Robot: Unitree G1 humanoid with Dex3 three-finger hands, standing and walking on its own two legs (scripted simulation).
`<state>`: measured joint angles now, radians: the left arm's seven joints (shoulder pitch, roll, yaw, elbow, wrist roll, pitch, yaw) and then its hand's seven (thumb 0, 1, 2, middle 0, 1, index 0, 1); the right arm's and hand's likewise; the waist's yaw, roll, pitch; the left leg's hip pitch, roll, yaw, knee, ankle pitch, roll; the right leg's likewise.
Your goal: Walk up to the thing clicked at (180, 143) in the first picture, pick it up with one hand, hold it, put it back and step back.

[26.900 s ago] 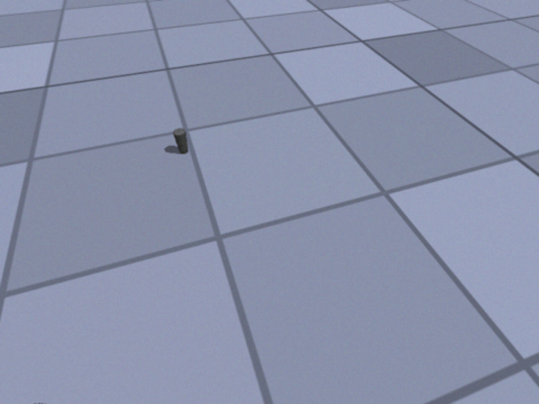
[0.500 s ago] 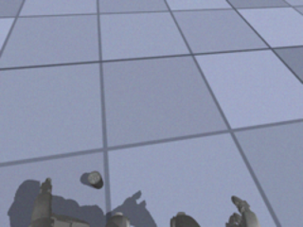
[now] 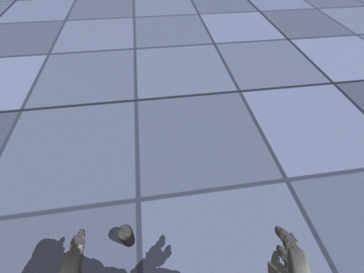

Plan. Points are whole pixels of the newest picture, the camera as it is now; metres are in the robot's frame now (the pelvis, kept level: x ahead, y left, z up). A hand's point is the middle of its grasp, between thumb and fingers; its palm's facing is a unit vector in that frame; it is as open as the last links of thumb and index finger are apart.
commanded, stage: home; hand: left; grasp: from the side
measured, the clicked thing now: (127, 237) +0.41 +0.28 -0.65
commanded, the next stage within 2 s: stand in 1.34 s
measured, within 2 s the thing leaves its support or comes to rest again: neither
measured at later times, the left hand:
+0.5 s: hand out of the picture +0.16 +0.18 -0.06, palm faces +0.09 -0.95 -0.30, open 17.6 cm
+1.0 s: hand out of the picture +0.16 +0.18 -0.06, palm faces +0.09 -0.95 -0.29, open 17.5 cm
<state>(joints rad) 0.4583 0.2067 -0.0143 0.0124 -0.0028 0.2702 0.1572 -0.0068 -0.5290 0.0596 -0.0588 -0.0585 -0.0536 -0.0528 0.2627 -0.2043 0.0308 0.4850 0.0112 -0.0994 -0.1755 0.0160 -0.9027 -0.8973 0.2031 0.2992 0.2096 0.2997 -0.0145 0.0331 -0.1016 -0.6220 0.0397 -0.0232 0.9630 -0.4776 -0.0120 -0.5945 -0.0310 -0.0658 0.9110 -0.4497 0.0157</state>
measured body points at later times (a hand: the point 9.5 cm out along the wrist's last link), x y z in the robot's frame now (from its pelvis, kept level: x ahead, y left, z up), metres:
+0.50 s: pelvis -0.01 +0.00 +0.00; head +0.01 +0.00 +0.45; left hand +0.15 +0.23 -0.04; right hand +0.14 -0.25 -0.07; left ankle +0.00 +0.12 -0.69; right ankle +0.01 -0.13 -0.69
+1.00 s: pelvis -0.01 +0.00 +0.00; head +0.02 +0.00 +0.45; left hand +0.15 +0.23 -0.04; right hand +0.15 -0.24 -0.07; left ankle +0.00 +0.12 -0.69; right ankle +0.01 -0.13 -0.69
